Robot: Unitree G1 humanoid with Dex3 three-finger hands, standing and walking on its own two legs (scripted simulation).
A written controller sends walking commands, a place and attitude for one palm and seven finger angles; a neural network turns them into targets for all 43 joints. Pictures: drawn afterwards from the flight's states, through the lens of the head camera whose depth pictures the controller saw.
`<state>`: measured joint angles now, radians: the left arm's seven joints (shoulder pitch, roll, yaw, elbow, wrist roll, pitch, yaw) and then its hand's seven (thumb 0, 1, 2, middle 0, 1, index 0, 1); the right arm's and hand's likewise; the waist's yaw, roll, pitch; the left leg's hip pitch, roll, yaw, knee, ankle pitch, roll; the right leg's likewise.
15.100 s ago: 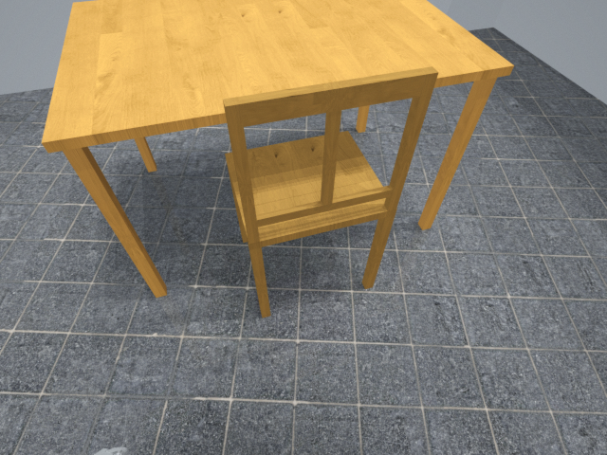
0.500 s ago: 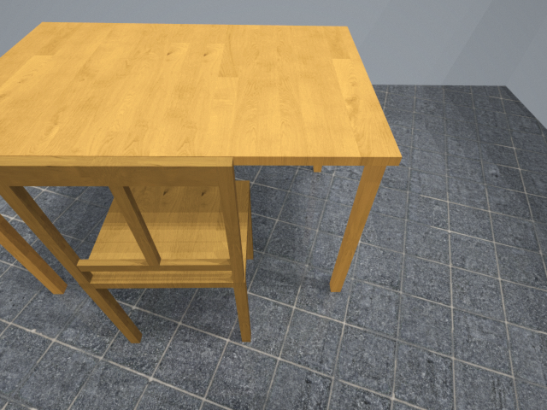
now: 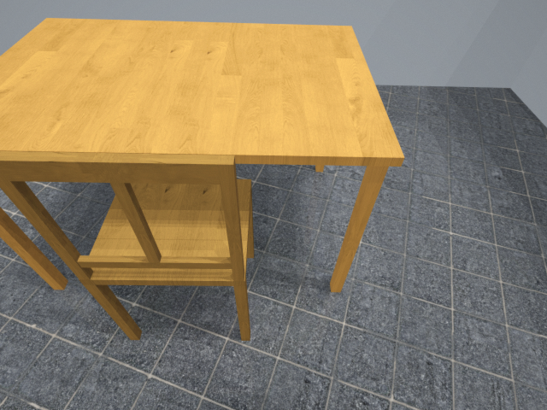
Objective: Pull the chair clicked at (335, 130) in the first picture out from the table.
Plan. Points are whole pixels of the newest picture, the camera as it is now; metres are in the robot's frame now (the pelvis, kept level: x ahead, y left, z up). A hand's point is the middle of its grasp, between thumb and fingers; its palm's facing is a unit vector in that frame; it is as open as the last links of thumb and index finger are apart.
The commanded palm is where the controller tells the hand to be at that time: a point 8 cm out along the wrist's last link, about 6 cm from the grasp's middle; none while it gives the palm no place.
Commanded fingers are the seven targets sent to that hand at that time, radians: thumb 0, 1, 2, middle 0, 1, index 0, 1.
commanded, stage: shuffle to correct the standing spot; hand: left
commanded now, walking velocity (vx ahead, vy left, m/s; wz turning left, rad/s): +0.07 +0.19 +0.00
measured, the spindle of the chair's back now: (139, 224) +0.48 +0.32 -0.09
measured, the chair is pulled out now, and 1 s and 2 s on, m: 0.00 0.00 0.00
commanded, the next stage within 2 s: come to a stop and stand still in 0.70 s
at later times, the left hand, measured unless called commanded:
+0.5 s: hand out of the picture +0.08 +0.22 -0.17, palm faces +0.04 -0.97 -0.24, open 7.4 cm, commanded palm none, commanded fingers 0.00 0.90 0.90 -0.20 -0.30 -0.20 -0.30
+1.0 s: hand out of the picture +0.01 +0.33 -0.19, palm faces +0.11 -0.96 -0.25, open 7.4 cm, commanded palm none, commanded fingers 0.00 0.90 0.90 -0.20 -0.30 -0.20 -0.30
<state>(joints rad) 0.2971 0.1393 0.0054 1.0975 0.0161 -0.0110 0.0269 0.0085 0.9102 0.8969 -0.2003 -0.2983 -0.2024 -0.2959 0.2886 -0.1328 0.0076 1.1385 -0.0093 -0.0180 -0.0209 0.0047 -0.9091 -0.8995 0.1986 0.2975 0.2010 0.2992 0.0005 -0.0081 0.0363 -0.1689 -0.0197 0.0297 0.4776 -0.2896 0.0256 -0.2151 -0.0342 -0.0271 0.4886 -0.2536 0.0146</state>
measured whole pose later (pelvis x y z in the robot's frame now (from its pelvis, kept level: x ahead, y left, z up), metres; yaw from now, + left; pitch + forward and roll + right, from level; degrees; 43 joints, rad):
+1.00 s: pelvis +0.06 +0.12 -0.01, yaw +2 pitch -1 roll +1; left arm 0.35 0.25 0.07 1.04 0.03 0.04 0.04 0.01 0.91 0.90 -0.20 -0.30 -0.20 -0.30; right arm 0.17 -0.17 -0.02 0.98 -0.02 -0.01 -0.01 0.00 -0.91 -0.90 0.20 0.30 0.20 0.30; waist 0.04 -0.08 0.05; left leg -0.34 0.02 0.07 0.60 -0.26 0.00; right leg -0.32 -0.10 0.01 0.87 -0.53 0.01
